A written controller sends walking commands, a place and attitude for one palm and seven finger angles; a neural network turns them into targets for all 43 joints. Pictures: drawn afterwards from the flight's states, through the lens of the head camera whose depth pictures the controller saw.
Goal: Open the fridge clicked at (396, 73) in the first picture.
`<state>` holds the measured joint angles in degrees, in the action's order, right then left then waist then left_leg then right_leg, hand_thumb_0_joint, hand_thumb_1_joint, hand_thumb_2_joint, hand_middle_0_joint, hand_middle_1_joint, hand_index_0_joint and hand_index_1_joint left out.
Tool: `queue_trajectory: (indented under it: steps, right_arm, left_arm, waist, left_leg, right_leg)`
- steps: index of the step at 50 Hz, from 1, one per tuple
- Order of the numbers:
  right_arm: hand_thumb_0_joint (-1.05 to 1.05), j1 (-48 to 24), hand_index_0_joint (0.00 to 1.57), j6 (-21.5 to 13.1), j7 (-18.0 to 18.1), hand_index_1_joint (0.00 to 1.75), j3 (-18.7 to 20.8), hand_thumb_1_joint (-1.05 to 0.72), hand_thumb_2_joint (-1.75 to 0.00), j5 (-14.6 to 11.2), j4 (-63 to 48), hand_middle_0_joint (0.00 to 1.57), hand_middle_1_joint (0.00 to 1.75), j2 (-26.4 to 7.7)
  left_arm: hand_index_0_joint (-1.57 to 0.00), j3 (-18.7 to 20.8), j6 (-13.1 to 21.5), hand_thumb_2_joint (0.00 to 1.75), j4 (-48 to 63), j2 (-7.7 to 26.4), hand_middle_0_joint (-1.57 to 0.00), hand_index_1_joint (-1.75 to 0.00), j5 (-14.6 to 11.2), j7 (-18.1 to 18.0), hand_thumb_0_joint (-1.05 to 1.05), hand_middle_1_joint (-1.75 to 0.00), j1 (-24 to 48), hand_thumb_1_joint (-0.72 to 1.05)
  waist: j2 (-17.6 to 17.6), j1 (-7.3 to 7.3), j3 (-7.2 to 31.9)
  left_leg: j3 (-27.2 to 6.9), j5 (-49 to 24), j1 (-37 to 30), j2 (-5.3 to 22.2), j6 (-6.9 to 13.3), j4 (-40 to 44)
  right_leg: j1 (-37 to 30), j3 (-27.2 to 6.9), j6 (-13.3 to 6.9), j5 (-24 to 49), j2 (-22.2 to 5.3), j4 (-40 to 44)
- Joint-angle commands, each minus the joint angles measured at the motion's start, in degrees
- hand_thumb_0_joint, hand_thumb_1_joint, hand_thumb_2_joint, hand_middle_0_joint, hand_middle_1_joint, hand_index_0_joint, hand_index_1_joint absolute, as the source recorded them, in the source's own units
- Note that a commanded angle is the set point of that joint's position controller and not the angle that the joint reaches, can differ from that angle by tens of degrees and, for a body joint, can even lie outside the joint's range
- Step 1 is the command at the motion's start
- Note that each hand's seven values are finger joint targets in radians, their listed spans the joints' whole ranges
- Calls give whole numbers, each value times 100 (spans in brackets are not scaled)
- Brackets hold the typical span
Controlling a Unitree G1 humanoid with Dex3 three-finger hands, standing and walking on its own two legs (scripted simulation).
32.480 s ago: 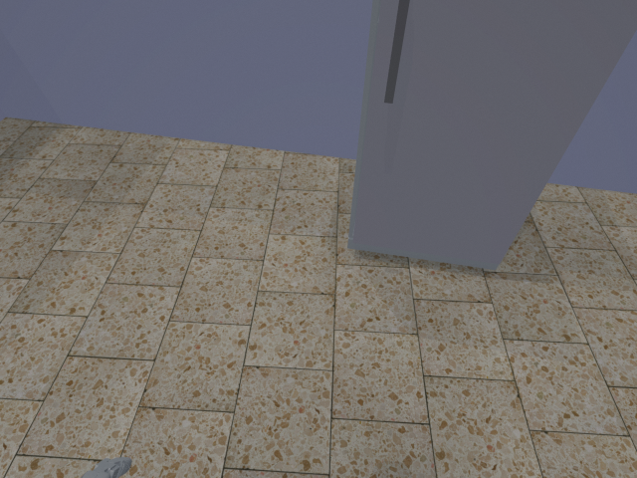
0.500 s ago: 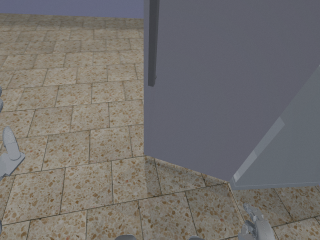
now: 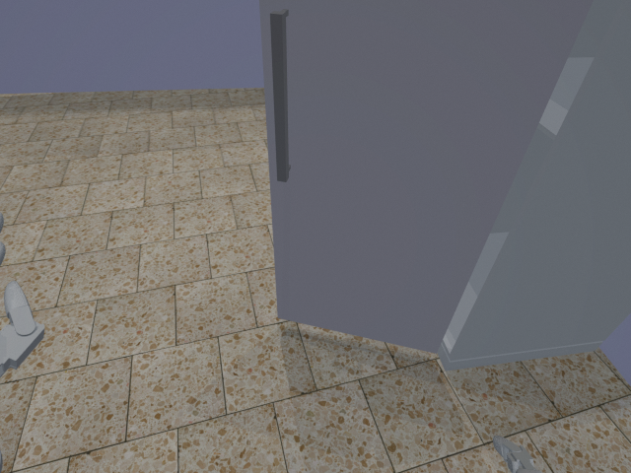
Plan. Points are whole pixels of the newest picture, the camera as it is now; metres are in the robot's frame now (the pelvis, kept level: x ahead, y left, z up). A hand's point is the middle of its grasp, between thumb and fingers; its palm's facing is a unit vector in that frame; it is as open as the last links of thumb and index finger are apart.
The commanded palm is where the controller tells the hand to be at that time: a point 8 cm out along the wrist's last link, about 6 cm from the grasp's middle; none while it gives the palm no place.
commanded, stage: stop stepping back and stand still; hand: left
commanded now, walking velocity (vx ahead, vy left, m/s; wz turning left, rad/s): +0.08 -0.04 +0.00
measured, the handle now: (283, 104) +0.80 +0.11 +0.15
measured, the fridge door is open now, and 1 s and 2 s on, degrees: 68 68 68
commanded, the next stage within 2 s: let the arm hang, fingers relaxed in 0.38 s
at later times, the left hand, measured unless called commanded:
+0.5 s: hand (51, 344) +0.20 +0.27 +0.16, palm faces +0.44 -0.78 -0.45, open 7.4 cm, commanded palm none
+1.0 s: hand out of the picture -0.04 +0.24 -0.16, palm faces -0.03 -0.97 -0.24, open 7.2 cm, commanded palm none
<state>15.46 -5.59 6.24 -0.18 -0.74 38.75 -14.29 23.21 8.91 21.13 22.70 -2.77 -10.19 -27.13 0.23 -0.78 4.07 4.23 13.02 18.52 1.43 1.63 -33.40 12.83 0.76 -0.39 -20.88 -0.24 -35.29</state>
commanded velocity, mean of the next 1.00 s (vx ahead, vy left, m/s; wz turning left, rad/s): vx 0.02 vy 0.00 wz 0.00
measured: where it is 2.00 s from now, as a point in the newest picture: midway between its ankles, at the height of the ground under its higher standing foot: outside the picture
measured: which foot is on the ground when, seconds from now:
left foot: down 0.00-1.00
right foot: down 0.00-1.00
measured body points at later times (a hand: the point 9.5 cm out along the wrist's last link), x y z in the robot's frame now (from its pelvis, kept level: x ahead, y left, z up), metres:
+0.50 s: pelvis -0.01 +0.00 +0.00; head -0.02 +0.00 +0.45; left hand +0.17 +0.31 +0.18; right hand +0.14 -0.22 -0.09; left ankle +0.04 +0.11 -0.72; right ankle -0.01 -0.11 -0.73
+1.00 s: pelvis -0.02 +0.03 +0.01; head +0.02 +0.05 +0.46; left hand -0.04 +0.29 -0.14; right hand +0.02 -0.24 -0.12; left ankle +0.03 +0.11 -0.73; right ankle -0.01 -0.11 -0.73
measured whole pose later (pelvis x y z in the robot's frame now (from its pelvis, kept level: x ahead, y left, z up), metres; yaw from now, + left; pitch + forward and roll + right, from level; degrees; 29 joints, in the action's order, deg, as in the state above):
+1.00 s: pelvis -0.02 +0.03 +0.01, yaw +1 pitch +0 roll -1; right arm 12.5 1.9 0.4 0.4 0.9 59.8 -13.7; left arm -0.4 -1.7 -61.5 16.1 1.5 -0.3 -16.8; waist 1.3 0.6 -4.8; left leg 3.5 9.3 16.1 0.1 2.7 -25.5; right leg 11.0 1.6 0.9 -11.4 -0.7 -22.7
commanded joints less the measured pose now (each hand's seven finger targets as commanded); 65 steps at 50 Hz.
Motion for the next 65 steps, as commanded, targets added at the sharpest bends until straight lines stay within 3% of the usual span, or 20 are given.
queue_trajectory:
  steps: [1, 4, 5, 7, 8, 9, 12, 14, 15, 17, 20, 23, 24, 27, 30, 33, 40, 43, 50, 65]
  right_arm:
    - [0, -1038, 20, -331, 33, 30, 194, -90, -90, 90, -1058, 20, 30, -681]
    - [0, -919, 20, -380, -11, 30, 223, -90, -90, 119, -1063, 20, 30, -607]
    - [0, -859, 20, -402, -28, 30, 238, -90, -90, 139, -1061, 20, 30, -565]
    - [0, -898, 20, -424, -90, 30, 226, -90, -90, 154, -964, 20, 30, -406]
    - [0, -841, 20, -481, -111, 30, 226, -90, -90, 124, -909, 20, 30, -407]
    - [0, -765, 20, -526, -134, 30, 226, -90, -90, 123, -890, 20, 30, -405]
    - [0, -635, 20, -504, -116, 30, 196, -90, -90, 120, -783, 20, 30, -412]
    - [0, -776, 20, -489, -65, 30, 219, -90, -90, 92, -855, 20, 30, -586]
    - [0, -849, 20, -471, -62, 30, 218, -90, -90, 64, -968, 20, 30, -557]
    - [0, -905, 20, -463, -71, 30, 178, -90, -90, 77, -880, 20, 30, -486]
    - [0, -917, 20, -464, -118, 30, 154, -90, -90, 70, -946, 20, 30, -464]
    - [0, -924, 20, -478, -205, 30, 161, -90, -90, 100, -907, 20, 30, -345]
    - [0, -1013, 20, -529, -693, 30, 554, -90, -90, 187, 450, 20, 30, -1466]
    - [0, -404, 20, 55, -678, 30, 476, -90, -90, 107, 288, 20, 30, -923]
    - [0, -598, 20, 317, -675, 30, 427, -90, -90, 197, 185, 20, 30, -1090]
    - [0, -719, 20, 471, -648, 30, 338, -90, -90, 254, 417, 20, 30, -1031]
    - [0, -790, 20, 611, -593, 30, 180, -90, -90, 219, 1140, 20, 30, -770]
    - [0, -646, 20, 613, -556, 30, 250, -90, -90, 218, 1371, 20, 30, -814]
    - [0, -458, 20, 556, -508, 30, 326, -90, -90, 161, 1837, 20, 30, -989]
    - [0, -730, 20, 471, -550, 30, 314, -90, -90, 158, 2363, 20, 30, -1087]
  left_arm:
    - [-20, 614, 446, 90, 1724, 1224, -20, -30, 142, -33, 0, -30, 715, 90]
    - [-20, 535, 453, 90, 1860, 1085, -20, -30, 174, -54, 0, -30, 562, 90]
    - [-20, 612, 468, 90, 1939, 1166, -20, -30, 170, -70, 0, -30, 494, 90]
    - [-20, 711, 497, 90, 2027, 1303, -20, -30, 116, -77, 0, -30, 436, 90]
    - [-20, 768, 550, 90, 2107, 1349, -20, -30, 88, -113, 0, -30, 522, 90]
    - [-20, 789, 595, 90, 2046, 1279, -20, -30, 77, -127, 0, -30, 458, 90]
    - [-20, 701, 632, 90, 1659, 1093, -20, -30, 84, -101, 0, -30, 348, 90]
    - [-20, 616, 656, 90, 1489, 947, -20, -30, 97, -83, 0, -30, 388, 90]
    - [-20, 640, 650, 90, 1465, 973, -20, -30, 110, -82, 0, -30, 494, 90]
    - [-20, 697, 637, 90, 1060, 1006, -20, -30, 136, -32, 0, -30, 355, 90]
    - [-20, 584, 643, 90, 1169, 958, -20, -30, 172, 31, 0, -30, 545, 90]
    - [-20, 527, 620, 90, 1444, 1022, -20, -30, 87, 68, 0, -30, 353, 90]
    - [-20, -1458, -360, 90, -3253, 419, -20, -30, 634, 781, 0, -30, 643, 90]
    - [-20, -1675, -781, 90, -3438, -52, -20, -30, 444, 945, 0, -30, 732, 90]
    - [-20, -1840, -760, 90, -4209, 194, -20, -30, 461, 933, 0, -30, 1138, 90]
    - [-20, -2015, -868, 90, -5144, 171, -20, -30, 437, 872, 0, -30, 1525, 90]
    - [-20, -2225, -901, 90, -6948, 18, -20, -30, 406, 906, 0, -30, 1295, 90]
    - [-20, -2176, -872, 90, -7362, 6, -20, -30, 415, 921, 0, -30, 1228, 90]
    - [-20, -2222, -811, 90, -8015, 77, -20, -30, 401, 928, 0, -30, 1340, 90]
    - [-20, -2203, -762, 90, -8410, 338, -20, -30, 411, 891, 0, -30, 1681, 90]
  waist:
    - [-1176, 74, -602]
    - [-838, 106, -414]
    - [-383, 99, -368]
    - [843, 119, -496]
    - [819, 148, -448]
    - [459, 130, -241]
    - [-18, -18, -190]
    - [-1250, 46, -306]
    - [-1346, 86, -411]
    - [-1117, 106, -614]
    - [-467, 148, -678]
    - [939, 69, -348]
    - [816, -195, -482]
    - [504, -108, 522]
    - [1225, 5, 230]
    - [548, 33, -84]
    - [-1059, 78, -370]
    - [-1142, 74, -216]
    - [-94, 16, -326]
    - [112, 58, -405]
  left_leg:
    - [-1815, 3492, 865, 1195, 385, 2430]
    - [-1018, 2869, 906, 787, 220, 1637]
    - [-668, 2435, 829, 465, 121, 892]
    - [-68, 1144, 1064, -16, -111, -1130]
    - [-73, 935, 1144, 3, -166, -1640]
    - [-181, 1007, 1062, 86, -173, -1485]
    - [-200, 510, -629, 152, -43, 385]
    - [-1645, 1268, -784, 1072, 370, 1461]
    - [-2076, 1626, -442, 1382, 533, 1902]
    - [-2033, 2791, 543, 1390, 540, 2374]
    - [-1159, 2122, 848, 920, 328, 1713]
    - [-290, 912, 75, 86, -38, -117]
    - [-454, -292, 559, 389, -39, -962]
    - [-571, -897, -57, 380, -61, -514]
    - [-719, -1186, -85, 406, 81, -238]
    - [-860, -1444, -122, 553, 121, 395]
    - [-858, 683, -152, 448, 41, 1434]
    - [-892, 961, -337, 499, 68, 1575]
    - [-970, 431, -784, 622, 120, 1659]
    - [-852, -365, -1113, 645, 114, 1878]
  right_leg:
    - [133, 215, -61, -629, 214, -171]
    - [-371, 53, -222, -575, 83, 610]
    - [-207, -500, -411, -855, -206, 1064]
    - [74, -2526, -1027, -1574, -1404, 2214]
    - [-83, -2727, -1210, -625, -1713, 2228]
    - [-302, -2483, -1249, 272, -1700, 1938]
    - [585, -897, -557, 9, -857, 961]
    - [1134, -171, -66, -243, 1, -120]
    - [974, 17, 59, -464, 155, -540]
    - [390, -50, 75, -571, 95, -705]
    - [-326, -42, 18, 163, -32, 720]
    - [487, -1740, -458, -492, -988, 2025]
    - [729, -1102, -622, 2579, -1479, 1060]
    - [262, -546, -381, 2852, -964, 347]
    - [256, -518, -322, 2473, -775, 471]
    - [184, -402, -183, 1831, -593, 471]
    - [-56, -509, -159, 241, -434, 1378]
    - [-155, -422, -205, 312, -417, 1531]
    - [-13, -424, -206, 595, -492, 1773]
    - [-122, -456, -117, 1034, -618, 1790]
